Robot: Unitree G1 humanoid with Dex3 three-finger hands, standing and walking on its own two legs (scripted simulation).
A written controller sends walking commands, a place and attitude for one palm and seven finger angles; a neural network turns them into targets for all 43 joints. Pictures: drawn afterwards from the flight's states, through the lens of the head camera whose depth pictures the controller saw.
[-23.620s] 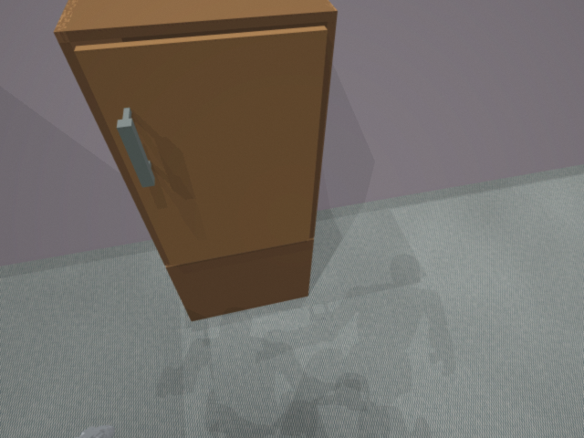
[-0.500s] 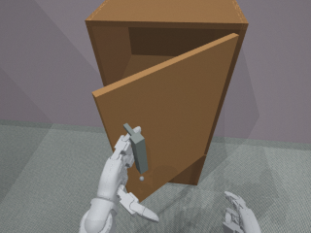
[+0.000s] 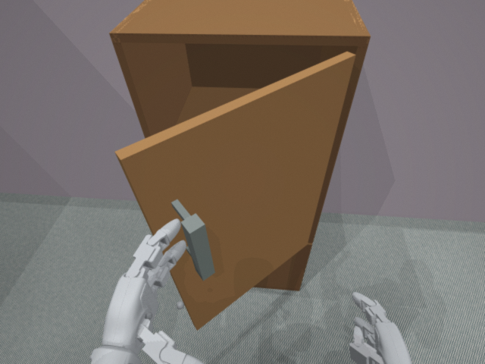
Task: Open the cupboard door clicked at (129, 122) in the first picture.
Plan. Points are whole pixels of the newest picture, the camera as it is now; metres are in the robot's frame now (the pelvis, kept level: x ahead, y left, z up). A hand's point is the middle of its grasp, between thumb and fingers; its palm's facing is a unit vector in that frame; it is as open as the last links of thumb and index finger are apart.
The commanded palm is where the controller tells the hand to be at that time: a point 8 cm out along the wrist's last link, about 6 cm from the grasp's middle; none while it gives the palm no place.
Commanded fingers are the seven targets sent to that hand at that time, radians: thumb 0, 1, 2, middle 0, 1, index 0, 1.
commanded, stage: slide the hand sideways off the handle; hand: left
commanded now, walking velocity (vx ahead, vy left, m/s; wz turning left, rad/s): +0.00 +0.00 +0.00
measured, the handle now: (192, 240) +0.28 +0.10 +0.10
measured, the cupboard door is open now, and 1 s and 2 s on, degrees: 43 42 42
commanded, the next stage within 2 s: draw the hand back to the body in 0.44 s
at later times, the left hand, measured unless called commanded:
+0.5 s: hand (125, 337) +0.15 +0.16 +0.09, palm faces -0.03 -1.00 -0.03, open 16.3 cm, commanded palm +0.12 +0.21 +0.10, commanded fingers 0.00 -0.50 0.30 -0.15 -0.30 -0.15 -0.30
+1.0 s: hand (83, 320) +0.15 +0.20 +0.12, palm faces -0.03 -1.00 -0.07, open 16.3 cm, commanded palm +0.12 +0.26 +0.14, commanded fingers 0.00 -0.36 0.36 -0.16 -0.30 -0.16 -0.30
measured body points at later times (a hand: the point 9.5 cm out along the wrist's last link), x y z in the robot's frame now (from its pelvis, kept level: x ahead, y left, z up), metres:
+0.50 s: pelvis +0.00 +0.00 -0.01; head +0.01 -0.01 +0.44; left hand +0.14 +0.21 +0.10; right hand +0.20 -0.22 -0.07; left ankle +0.03 +0.12 -0.70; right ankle -0.01 -0.10 -0.70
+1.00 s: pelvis -0.01 +0.03 +0.00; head -0.03 +0.02 +0.45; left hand +0.15 +0.25 +0.13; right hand +0.18 -0.18 -0.05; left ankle +0.03 +0.12 -0.70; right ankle -0.01 -0.10 -0.70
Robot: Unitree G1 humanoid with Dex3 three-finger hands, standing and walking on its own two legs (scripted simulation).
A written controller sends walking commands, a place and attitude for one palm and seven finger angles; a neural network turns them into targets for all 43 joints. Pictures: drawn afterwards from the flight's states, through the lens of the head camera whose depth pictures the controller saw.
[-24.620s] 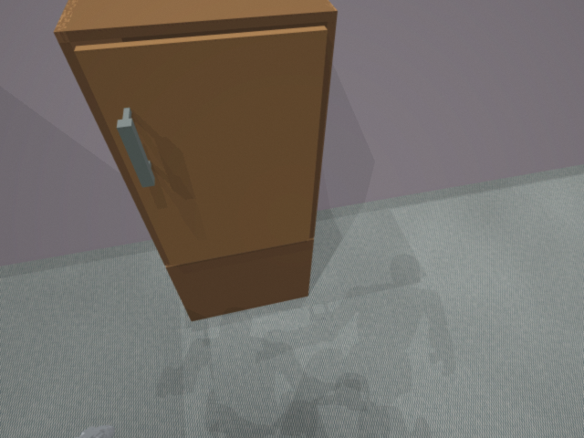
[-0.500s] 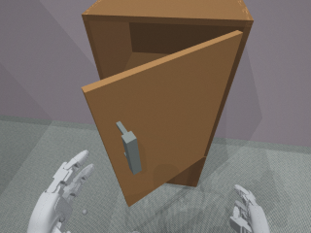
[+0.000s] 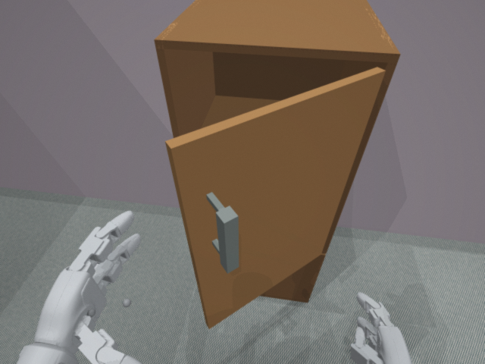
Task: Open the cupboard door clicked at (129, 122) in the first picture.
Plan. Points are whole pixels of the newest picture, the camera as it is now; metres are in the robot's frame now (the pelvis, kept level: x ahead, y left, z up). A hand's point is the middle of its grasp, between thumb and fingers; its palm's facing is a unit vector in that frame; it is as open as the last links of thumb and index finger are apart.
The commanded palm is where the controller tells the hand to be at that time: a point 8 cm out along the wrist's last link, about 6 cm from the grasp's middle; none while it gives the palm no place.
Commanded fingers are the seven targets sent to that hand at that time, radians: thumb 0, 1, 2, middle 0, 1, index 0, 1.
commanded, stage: draw the hand back to the body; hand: left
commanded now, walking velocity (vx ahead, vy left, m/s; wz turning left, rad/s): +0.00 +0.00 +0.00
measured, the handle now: (221, 233) +0.30 +0.07 +0.09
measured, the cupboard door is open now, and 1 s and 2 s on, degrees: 42 42 42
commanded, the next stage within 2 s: step back with the hand held close in 1.12 s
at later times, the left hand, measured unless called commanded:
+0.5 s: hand (83, 241) +0.22 +0.23 +0.16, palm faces +0.31 -0.87 -0.37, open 12.0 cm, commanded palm +0.17 +0.28 +0.19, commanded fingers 0.00 0.51 0.74 -0.19 -0.30 -0.19 -0.30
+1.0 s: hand (83, 215) +0.24 +0.23 +0.19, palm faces +0.38 -0.84 -0.39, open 7.6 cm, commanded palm +0.19 +0.28 +0.21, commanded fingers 0.00 0.90 0.90 -0.20 -0.30 -0.20 -0.30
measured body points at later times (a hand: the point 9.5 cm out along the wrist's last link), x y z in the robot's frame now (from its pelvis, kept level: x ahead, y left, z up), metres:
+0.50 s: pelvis +0.03 +0.01 +0.04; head +0.02 +0.00 +0.49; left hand +0.20 +0.28 +0.19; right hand +0.22 -0.21 -0.03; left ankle +0.04 +0.10 -0.70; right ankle +0.00 -0.13 -0.70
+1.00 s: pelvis +0.04 -0.02 +0.04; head +0.02 -0.04 +0.49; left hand +0.22 +0.27 +0.21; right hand +0.23 -0.25 -0.04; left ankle +0.04 +0.10 -0.70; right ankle +0.00 -0.13 -0.70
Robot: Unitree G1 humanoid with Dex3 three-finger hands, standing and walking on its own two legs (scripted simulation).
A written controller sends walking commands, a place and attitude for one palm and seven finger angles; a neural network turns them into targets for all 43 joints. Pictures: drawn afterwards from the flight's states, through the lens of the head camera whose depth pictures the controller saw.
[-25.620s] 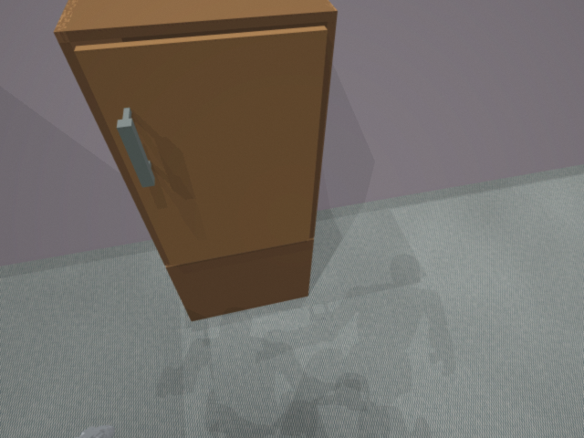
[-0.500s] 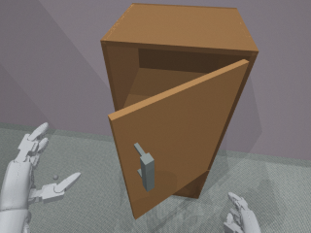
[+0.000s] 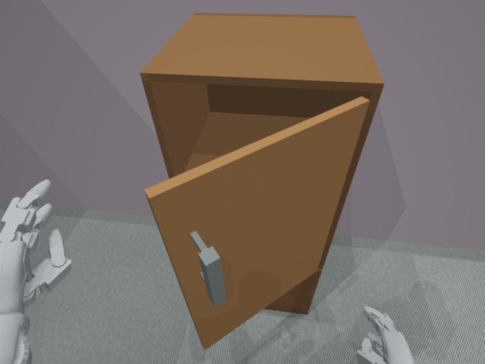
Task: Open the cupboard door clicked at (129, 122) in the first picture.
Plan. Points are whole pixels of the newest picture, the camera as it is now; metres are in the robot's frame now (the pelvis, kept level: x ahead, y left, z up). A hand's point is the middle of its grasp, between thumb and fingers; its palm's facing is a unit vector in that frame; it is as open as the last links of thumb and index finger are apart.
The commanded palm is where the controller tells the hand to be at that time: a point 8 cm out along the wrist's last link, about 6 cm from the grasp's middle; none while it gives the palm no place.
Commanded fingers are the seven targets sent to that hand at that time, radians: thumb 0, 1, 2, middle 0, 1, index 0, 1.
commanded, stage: draw the hand back to the body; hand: left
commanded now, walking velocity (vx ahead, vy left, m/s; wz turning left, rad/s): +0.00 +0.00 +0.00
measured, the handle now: (207, 269) +0.25 +0.10 +0.05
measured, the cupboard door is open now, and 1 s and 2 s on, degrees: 42 42 42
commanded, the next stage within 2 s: step back with the hand held close in 0.12 s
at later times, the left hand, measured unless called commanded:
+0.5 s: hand (60, 275) +0.17 +0.26 +0.14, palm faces +0.33 -0.81 -0.48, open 7.4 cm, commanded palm +0.12 +0.30 +0.17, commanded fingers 0.00 0.90 0.90 -0.20 -0.30 -0.20 -0.30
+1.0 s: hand out of the picture +0.07 +0.30 +0.15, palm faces +0.45 -0.76 -0.47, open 7.4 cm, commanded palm +0.01 +0.34 +0.17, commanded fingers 0.00 0.90 0.90 -0.20 -0.30 -0.20 -0.30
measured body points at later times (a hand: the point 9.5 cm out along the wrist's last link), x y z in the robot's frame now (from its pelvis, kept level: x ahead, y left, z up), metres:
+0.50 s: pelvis -0.03 +0.01 +0.00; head -0.02 -0.01 +0.45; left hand +0.15 +0.30 +0.17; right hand +0.15 -0.24 -0.08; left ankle -0.01 +0.11 -0.74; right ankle -0.04 -0.11 -0.74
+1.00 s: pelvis -0.12 +0.04 -0.02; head -0.11 +0.04 +0.43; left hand +0.04 +0.34 +0.18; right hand +0.05 -0.19 -0.10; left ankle -0.02 +0.11 -0.74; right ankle -0.06 -0.11 -0.74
